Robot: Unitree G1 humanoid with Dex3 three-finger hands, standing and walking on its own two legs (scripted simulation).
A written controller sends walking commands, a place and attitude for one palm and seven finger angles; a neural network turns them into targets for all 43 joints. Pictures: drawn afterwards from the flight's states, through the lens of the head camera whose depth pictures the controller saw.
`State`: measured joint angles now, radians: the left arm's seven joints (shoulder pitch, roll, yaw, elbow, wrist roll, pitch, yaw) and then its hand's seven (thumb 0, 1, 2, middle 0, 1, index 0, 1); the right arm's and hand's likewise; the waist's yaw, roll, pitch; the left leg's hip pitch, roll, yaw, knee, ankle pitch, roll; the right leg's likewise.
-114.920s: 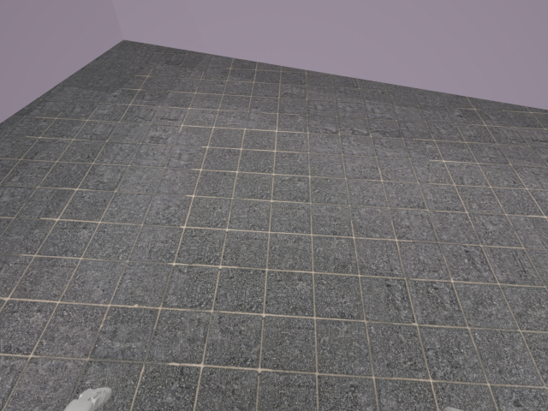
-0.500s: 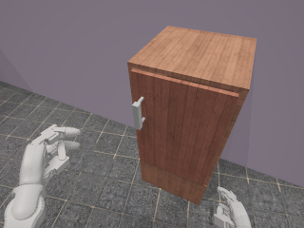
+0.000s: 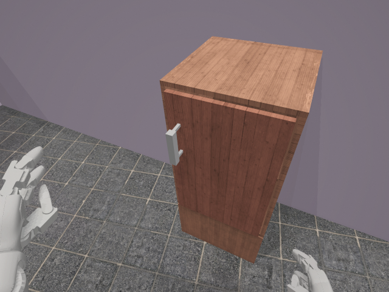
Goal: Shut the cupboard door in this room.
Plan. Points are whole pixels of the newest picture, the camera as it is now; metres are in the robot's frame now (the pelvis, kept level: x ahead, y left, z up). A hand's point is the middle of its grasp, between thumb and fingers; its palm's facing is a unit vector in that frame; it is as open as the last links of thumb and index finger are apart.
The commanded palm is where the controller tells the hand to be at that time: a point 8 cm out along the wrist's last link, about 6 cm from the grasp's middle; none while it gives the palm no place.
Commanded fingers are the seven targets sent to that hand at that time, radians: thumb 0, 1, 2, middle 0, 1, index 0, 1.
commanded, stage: draw the hand back to the body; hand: left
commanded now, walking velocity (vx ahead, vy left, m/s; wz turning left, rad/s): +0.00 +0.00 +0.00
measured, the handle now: (176, 144) +0.56 +0.14 -0.04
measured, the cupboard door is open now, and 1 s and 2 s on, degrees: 0 0 0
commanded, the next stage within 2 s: step back with the hand held close in 0.08 s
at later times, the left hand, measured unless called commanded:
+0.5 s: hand (59, 203) +0.20 +0.25 +0.15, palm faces +0.36 -0.81 -0.47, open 7.4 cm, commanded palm +0.15 +0.30 +0.17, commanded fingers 0.00 0.90 0.90 -0.20 -0.30 -0.20 -0.30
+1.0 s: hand out of the picture +0.12 +0.31 +0.15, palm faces +0.45 -0.76 -0.46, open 7.4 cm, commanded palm +0.05 +0.34 +0.17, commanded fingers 0.00 0.90 0.90 -0.20 -0.30 -0.20 -0.30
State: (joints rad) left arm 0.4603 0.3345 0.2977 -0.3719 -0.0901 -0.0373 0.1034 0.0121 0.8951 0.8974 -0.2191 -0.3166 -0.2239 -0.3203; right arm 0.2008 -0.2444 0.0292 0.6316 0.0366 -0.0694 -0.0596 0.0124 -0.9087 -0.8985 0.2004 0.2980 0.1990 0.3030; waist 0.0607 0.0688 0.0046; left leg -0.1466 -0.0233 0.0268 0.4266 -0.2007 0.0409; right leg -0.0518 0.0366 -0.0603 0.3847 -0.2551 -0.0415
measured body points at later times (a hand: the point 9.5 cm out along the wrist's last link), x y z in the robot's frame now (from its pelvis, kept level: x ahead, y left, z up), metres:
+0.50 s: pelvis +0.00 +0.00 +0.00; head +0.00 -0.02 +0.45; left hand +0.18 +0.29 +0.18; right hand +0.17 -0.25 -0.10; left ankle +0.02 +0.09 -0.74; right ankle -0.02 -0.09 -0.74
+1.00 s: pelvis -0.08 +0.03 -0.02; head -0.07 +0.05 +0.43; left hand +0.09 +0.35 +0.18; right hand +0.09 -0.21 -0.10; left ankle +0.02 +0.09 -0.74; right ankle -0.04 -0.09 -0.74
